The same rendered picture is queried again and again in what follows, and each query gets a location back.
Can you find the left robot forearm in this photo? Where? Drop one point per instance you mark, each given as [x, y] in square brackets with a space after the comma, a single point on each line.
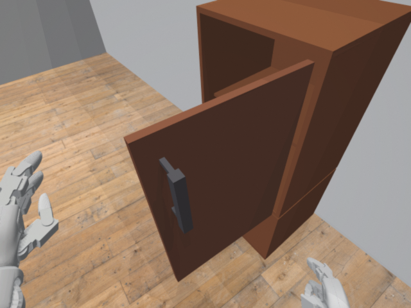
[11, 296]

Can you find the robot left hand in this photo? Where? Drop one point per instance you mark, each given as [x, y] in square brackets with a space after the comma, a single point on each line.
[17, 187]

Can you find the handle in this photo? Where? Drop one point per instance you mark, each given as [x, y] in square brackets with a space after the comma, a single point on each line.
[179, 193]

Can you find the cupboard door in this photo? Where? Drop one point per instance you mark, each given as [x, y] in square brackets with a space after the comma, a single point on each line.
[233, 151]

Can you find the robot right hand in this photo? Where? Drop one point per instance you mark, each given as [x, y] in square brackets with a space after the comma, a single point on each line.
[330, 294]

